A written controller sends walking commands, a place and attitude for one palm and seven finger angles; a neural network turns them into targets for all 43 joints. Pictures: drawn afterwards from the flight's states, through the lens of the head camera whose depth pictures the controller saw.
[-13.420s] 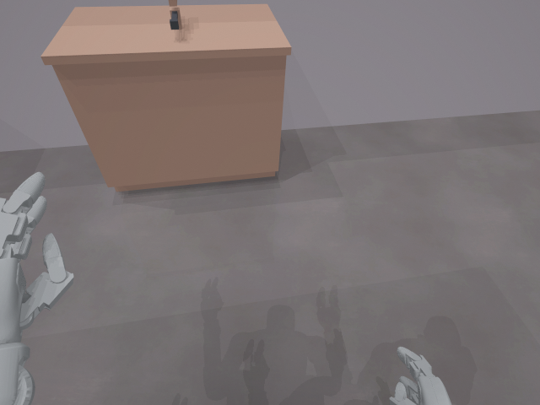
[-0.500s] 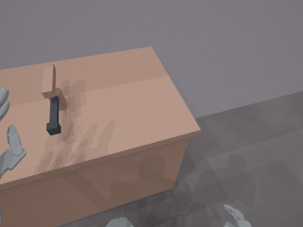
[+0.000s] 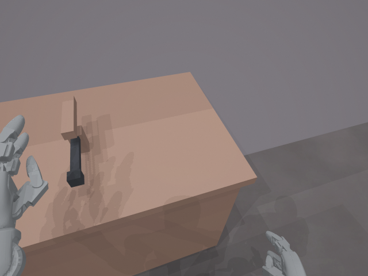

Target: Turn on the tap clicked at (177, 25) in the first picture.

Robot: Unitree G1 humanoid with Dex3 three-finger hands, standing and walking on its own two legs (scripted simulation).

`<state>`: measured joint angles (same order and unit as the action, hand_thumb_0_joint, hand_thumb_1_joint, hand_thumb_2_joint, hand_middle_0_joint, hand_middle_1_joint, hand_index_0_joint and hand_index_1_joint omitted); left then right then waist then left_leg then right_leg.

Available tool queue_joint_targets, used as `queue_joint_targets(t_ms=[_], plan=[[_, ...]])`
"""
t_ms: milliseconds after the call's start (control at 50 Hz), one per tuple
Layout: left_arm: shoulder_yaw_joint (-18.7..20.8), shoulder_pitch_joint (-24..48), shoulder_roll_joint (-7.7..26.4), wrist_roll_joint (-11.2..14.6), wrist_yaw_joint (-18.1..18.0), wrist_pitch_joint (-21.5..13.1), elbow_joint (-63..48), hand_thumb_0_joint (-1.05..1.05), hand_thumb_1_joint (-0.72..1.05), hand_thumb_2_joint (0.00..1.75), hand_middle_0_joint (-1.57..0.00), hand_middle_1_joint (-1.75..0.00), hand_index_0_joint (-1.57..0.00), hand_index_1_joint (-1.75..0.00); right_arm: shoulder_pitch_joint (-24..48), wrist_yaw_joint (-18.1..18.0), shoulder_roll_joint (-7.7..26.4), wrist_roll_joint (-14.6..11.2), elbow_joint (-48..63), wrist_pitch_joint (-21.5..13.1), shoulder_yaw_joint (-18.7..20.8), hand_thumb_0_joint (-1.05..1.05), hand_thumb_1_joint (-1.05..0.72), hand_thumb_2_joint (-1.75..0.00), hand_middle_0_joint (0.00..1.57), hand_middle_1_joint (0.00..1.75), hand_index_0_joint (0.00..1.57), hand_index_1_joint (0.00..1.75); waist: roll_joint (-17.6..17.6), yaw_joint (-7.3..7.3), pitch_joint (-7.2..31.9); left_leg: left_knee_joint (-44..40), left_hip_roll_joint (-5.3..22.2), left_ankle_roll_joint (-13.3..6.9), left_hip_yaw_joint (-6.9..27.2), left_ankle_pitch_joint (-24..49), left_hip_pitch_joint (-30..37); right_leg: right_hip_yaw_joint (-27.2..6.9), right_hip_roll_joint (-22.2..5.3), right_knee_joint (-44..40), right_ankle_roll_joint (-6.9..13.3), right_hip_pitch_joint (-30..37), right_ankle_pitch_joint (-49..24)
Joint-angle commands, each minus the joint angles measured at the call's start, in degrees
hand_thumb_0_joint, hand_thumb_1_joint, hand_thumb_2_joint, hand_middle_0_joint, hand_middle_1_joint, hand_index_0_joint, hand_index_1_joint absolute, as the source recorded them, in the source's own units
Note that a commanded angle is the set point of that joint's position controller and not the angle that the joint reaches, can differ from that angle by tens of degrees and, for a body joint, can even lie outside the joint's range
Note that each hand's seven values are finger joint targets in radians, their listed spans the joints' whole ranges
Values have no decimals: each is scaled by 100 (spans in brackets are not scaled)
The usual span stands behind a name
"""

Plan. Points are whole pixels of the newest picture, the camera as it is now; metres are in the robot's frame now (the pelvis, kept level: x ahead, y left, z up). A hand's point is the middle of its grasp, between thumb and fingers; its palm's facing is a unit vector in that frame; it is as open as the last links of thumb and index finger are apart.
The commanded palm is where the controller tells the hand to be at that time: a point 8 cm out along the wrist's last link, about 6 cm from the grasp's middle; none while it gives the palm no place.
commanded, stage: come to a stop and stand still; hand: left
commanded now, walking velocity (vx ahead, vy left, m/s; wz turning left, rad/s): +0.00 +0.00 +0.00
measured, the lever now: (75, 178) +0.29 +0.28 +0.04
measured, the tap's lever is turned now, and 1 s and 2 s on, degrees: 0 0 0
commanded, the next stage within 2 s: look again from close up in 1.16 s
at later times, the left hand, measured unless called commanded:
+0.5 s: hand (19, 157) +0.24 +0.30 +0.19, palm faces +0.49 -0.78 -0.39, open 7.4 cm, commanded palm +0.16 +0.29 +0.18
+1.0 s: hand (23, 173) +0.22 +0.29 +0.17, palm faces +0.40 -0.86 -0.31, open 7.4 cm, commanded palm +0.16 +0.32 +0.18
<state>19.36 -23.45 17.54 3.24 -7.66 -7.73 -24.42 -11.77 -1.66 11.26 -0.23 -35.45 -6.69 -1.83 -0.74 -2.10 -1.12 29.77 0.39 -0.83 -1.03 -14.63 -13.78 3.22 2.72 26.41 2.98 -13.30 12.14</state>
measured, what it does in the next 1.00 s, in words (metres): stands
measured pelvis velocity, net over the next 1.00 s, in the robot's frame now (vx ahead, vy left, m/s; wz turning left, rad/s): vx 0.01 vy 0.04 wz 0.01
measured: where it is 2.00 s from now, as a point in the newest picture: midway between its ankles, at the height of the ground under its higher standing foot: outside the picture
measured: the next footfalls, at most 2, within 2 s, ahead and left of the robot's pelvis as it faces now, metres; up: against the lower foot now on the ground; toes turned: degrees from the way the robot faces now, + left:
none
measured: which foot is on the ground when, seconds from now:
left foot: down 0.00-1.00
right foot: down 0.00-1.00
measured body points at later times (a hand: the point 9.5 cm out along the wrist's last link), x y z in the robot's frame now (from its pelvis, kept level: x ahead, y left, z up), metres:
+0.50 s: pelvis +0.00 +0.01 +0.00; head +0.02 +0.02 +0.45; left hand +0.21 +0.33 +0.21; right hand +0.19 -0.21 -0.07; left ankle +0.01 +0.11 -0.74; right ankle +0.02 -0.09 -0.74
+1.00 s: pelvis +0.01 +0.04 +0.00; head +0.02 +0.07 +0.45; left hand +0.20 +0.33 +0.18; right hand +0.19 -0.18 -0.06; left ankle +0.01 +0.11 -0.74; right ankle +0.02 -0.09 -0.74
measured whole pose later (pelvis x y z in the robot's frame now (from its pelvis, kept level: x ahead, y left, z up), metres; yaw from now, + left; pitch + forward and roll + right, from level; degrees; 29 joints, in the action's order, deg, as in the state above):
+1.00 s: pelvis +0.01 +0.04 +0.00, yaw +0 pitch -1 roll -1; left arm 19.5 -21.3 20.0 2.5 -5.6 -14.5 -25.7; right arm -11.3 -0.7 10.8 -0.2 -34.0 -9.3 -1.3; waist 3.0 -2.2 -3.0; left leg 26.3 -3.0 -4.1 -1.9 -13.7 -11.6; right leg 2.2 -0.6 24.1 -0.7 -11.4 11.4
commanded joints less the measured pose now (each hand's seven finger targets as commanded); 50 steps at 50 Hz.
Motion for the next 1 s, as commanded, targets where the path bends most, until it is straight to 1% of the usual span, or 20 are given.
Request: queue_joint_targets(t_ms=[0, 60, 80, 180, 280, 360, 380, 400, 420, 440, 460, 540, 600, 640, 660, 700, 820, 880, 960, 980], plan=[[644, 687, 1348, -56, -188, -455, -1878, 0, 90, 90, -20, -30, -20, -30, 759, -142, 682, -9, 1029, -275, 281, 0, -90, -90, 20, 30, 20, 30, -600, 85, 708, -1042, 572, -56, 760, 912, 165, -630, -519, -406, -164, 618, -534], [858, 375, 1505, -66, -205, -518, -1905, 0, 90, 90, -20, -30, -20, -30, 727, -148, 655, -36, 1027, -266, 312, 0, -90, -90, 20, 30, 20, 30, -689, 80, 808, -962, 548, 2, 653, 1358, 35, -511, -502, -303, -167, 977, -1130], [733, 211, 1304, -33, -187, -531, -1783, 0, 90, 90, -20, -30, -20, -30, 635, -144, 678, -18, 1048, -237, 319, 0, -90, -90, 20, 30, 20, 30, -601, 93, 820, -956, 532, 25, 663, 1457, -24, -468, -506, -309, -156, 1070, -1181], [655, -362, 1087, 35, -128, -496, -1288, 0, 90, 90, -20, -30, -20, -30, 501, -118, 727, -47, 1047, -151, 375, 0, -90, -90, 20, 30, 20, 30, -250, 153, 875, -789, 465, 103, 503, 1770, 64, -464, -563, -402, -131, 1098, -1682], [478, -24, 1051, 26, -116, -442, -1311, 0, 90, 90, -20, -30, -20, -30, 558, -156, 759, -46, 1042, -120, 366, 0, -90, -90, 20, 30, 20, 30, -192, 167, 664, -897, 422, 71, 476, 1174, 27, -557, -591, -554, -151, 860, -1337], [605, 375, 1293, -16, -161, -425, -1516, 0, 90, 90, -20, -30, -20, -30, 660, -194, 708, -52, 1029, -143, 357, 0, -90, -90, 20, 30, 20, 30, -166, 137, 568, -955, 389, 16, 439, 574, 66, -707, -619, -762, -162, 686, -897], [3663, 6179, 5657, -1000, -89, -1022, -2597, 0, 90, 90, -20, -30, -20, -30, -320, -156, 859, 159, 967, -422, 392, 0, -90, -90, 20, 30, 20, 30, 766, 94, -677, -145, 420, -107, 124, 992, -716, -834, -679, -1279, -782, -457, -843], [1538, 3055, 2303, -417, 190, -805, 672, 0, 90, 90, -20, -30, -20, -30, 263, -109, 270, -14, 694, -390, 169, 0, -90, -90, 20, 30, 20, 30, 594, 80, 764, -265, 31, -126, 271, 1066, 214, -989, -1023, -920, -93, -98, -658], [886, 1709, 1458, -234, 276, -814, 751, 0, 90, 90, -20, -30, -20, -30, 262, -92, 696, -29, 1018, -511, 446, 0, -90, -90, 20, 30, 20, 30, -156, -167, 510, -251, 139, 4, 184, 1017, 435, -1655, -948, -1023, -150, 11, -1229], [468, 1481, 1204, -89, 298, -956, -188, 0, 90, 90, -20, -30, -20, -30, 126, 15, 757, -34, 1003, -507, 431, 0, -90, -90, 20, 30, 20, 30, -636, -30, 851, -489, 149, -15, 243, 945, 301, -1354, -991, -737, -182, 647, -1358], [39, 986, 673, 35, 311, -1007, -476, 0, 90, 90, -20, -30, -20, -30, 387, 142, 637, -125, 965, -538, 402, 0, -90, -90, 20, 30, 20, 30, -986, -7, 1154, -653, 262, -56, 254, 1077, 467, -1038, -877, -393, -191, 875, -1161], [552, 202, 1329, -9, 138, -989, -1241, 0, 90, 90, -20, -30, -20, -30, 395, 194, 771, -30, 1118, -535, 431, 0, -90, -90, 20, 30, 20, 30, 261, -92, 926, -822, 345, -82, 494, 552, -81, -884, -698, -498, -212, 894, -381], [976, 255, 1586, 52, 101, -986, -1173, 0, 90, 90, -20, -30, -20, -30, 498, 80, 752, -41, 1148, -479, 401, 0, -90, -90, 20, 30, 20, 30, 458, -13, 650, -965, 347, -76, 618, 223, -195, -781, -654, -577, -176, 629, -36], [1068, 451, 1640, 79, 115, -1027, -1101, 0, 90, 90, -20, -30, -20, -30, 511, -5, 730, -49, 1167, -489, 378, 0, -90, -90, 20, 30, 20, 30, 189, 19, 444, -1052, 368, -88, 674, 76, -251, -786, -645, -613, -176, 493, 65], [1154, 624, 1738, 73, 109, -1052, -1231, 0, 90, 90, -20, -30, -20, -30, 630, -20, 720, -66, 1135, -494, 349, 0, -90, -90, 20, 30, 20, 30, -124, 42, 379, -1126, 417, -102, 691, 16, -239, -700, -606, -531, -187, 452, 55], [953, 811, 1540, 44, 139, -1097, -1236, 0, 90, 90, -20, -30, -20, -30, 499, -50, 726, -59, 1132, -535, 356, 0, -90, -90, 20, 30, 20, 30, -456, 39, 461, -1237, 462, -121, 785, -17, -394, -613, -588, -335, -174, 757, -146], [464, 798, 1179, -40, 136, -1092, -1488, 0, 90, 90, -20, -30, -20, -30, 422, 32, 770, -40, 1024, -683, 394, 0, -90, -90, 20, 30, 20, 30, -373, 43, 717, -1016, 450, -1, 681, 956, 14, -535, -598, -275, -184, 886, -869], [425, 646, 1088, -55, 109, -1024, -1272, 0, 90, 90, -20, -30, -20, -30, 450, 60, 749, -27, 975, -625, 369, 0, -90, -90, 20, 30, 20, 30, -341, 55, 645, -1037, 456, 40, 644, 1026, -26, -486, -579, -296, -196, 844, -883], [759, 579, 1376, -73, 76, -991, -1377, 0, 90, 90, -20, -30, -20, -30, 561, 57, 725, -46, 1032, -532, 369, 0, -90, -90, 20, 30, 20, 30, -325, 43, 680, -1036, 460, 128, 633, 1217, -2, -450, -535, -270, -203, 936, -1022], [624, 543, 1211, -42, 102, -983, -1272, 0, 90, 90, -20, -30, -20, -30, 500, 47, 724, -18, 1049, -478, 356, 0, -90, -90, 20, 30, 20, 30, -229, 61, 660, -1060, 457, 128, 663, 1222, -60, -416, -546, -309, -201, 944, -1011]])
